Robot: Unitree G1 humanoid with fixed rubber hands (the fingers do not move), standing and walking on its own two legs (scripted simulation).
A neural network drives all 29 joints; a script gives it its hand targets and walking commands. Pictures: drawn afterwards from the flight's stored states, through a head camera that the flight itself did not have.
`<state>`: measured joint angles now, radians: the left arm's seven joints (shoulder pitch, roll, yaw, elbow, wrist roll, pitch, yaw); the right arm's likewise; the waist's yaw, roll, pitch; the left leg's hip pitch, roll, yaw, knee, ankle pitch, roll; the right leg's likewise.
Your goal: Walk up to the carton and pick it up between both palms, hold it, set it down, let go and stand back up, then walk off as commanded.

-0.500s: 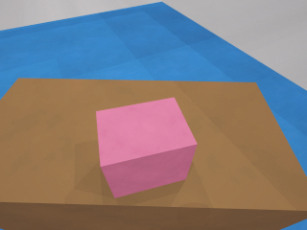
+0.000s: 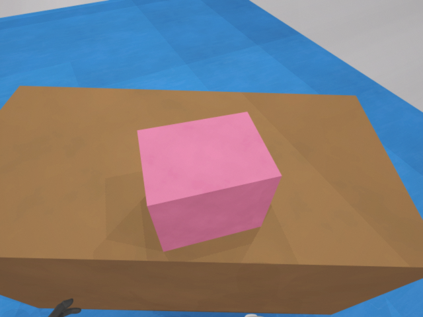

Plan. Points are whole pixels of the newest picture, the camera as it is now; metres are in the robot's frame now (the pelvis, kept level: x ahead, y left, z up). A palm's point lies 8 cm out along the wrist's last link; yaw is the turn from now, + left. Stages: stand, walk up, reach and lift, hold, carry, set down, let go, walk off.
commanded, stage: walk up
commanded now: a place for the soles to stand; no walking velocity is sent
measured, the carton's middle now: (204, 182) +0.40 +0.01 +0.00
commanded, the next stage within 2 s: stand in 0.86 s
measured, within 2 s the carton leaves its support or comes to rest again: neither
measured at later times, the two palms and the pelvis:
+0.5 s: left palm out of the picture +0.07 +0.31 -0.11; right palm out of the picture +0.06 -0.27 -0.10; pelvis -0.01 +0.02 +0.02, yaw -2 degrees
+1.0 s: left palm out of the picture +0.09 +0.31 -0.10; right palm out of the picture +0.08 -0.27 -0.10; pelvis +0.01 +0.02 +0.02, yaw -1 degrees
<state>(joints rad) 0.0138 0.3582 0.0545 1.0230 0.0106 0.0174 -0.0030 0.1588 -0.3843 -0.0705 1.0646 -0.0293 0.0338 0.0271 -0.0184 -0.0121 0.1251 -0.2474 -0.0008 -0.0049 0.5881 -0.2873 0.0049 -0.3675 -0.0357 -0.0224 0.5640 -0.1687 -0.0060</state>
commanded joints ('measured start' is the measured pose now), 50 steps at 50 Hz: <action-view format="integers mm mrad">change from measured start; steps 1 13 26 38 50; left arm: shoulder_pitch -31 -45 51 59 70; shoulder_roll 190 238 182 165 181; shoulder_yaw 31 15 -8 -13 -19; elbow -89 -65 38 77 71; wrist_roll -6 -1 -6 -6 -6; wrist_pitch -4 -54 -61 -62 -57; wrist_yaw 15 13 6 13 14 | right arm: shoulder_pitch -50 -6 -91 -126 -118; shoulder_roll -271 -171 -171 -158 -169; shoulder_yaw -54 -1 4 13 9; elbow -77 -67 -6 12 26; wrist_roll -7 23 28 34 31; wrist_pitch -10 -22 -55 -54 -54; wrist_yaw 3 -11 -15 -15 -22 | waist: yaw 6 -32 18 30 27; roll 177 -87 34 -10 18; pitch -76 -91 -114 -174 -226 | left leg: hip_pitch -153 146 97 141 205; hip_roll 298 80 138 118 137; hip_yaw -368 -99 -122 -99 -76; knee -355 -193 -344 -321 -309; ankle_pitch -131 -25 66 146 283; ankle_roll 194 22 32 21 22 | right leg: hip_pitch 49 39 215 280 287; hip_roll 76 -163 -67 -93 -96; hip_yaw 17 236 131 114 118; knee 229 -242 -242 -279 -265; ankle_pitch -378 -99 -8 75 186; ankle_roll -14 -75 -5 -3 4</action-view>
